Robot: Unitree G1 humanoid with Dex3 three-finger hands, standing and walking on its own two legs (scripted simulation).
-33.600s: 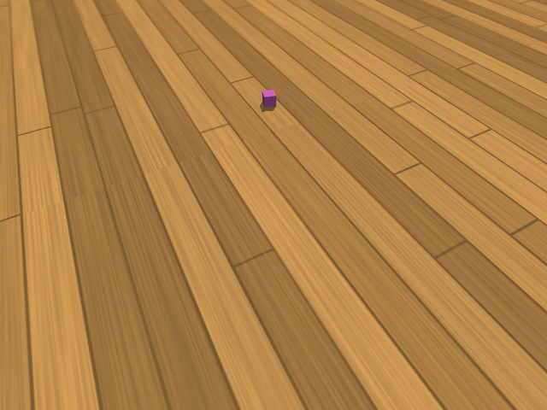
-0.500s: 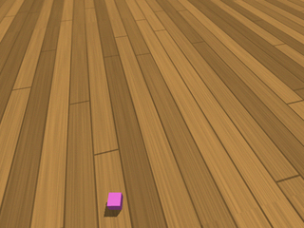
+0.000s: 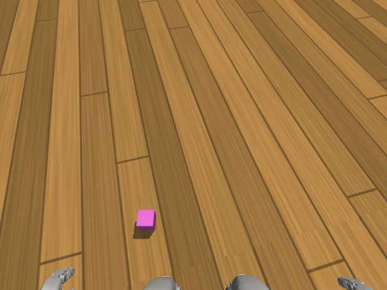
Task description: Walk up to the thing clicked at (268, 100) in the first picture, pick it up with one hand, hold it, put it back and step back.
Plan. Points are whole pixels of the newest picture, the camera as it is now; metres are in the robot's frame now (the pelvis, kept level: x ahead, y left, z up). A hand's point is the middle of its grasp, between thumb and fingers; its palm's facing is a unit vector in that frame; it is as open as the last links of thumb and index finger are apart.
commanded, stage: step back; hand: left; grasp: from above
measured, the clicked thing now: (146, 220) +0.46 +0.23 -0.72
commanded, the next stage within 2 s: none
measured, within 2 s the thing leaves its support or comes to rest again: neither
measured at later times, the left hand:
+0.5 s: hand out of the picture -0.02 +0.25 -0.14, palm faces -0.08 -0.92 -0.39, open 7.4 cm
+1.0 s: hand out of the picture -0.13 +0.27 -0.14, palm faces -0.06 -0.92 -0.39, open 7.4 cm
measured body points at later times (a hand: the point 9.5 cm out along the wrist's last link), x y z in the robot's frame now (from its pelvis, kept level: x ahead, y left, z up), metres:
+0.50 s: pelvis -0.11 -0.01 +0.01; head -0.06 -0.03 +0.45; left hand -0.02 +0.29 -0.11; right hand -0.03 -0.33 -0.12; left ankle -0.05 +0.11 -0.67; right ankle -0.12 -0.13 -0.72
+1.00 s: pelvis -0.25 +0.00 +0.01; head -0.19 +0.01 +0.45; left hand -0.13 +0.31 -0.12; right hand -0.14 -0.31 -0.09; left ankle -0.17 +0.11 -0.72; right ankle -0.30 -0.14 -0.66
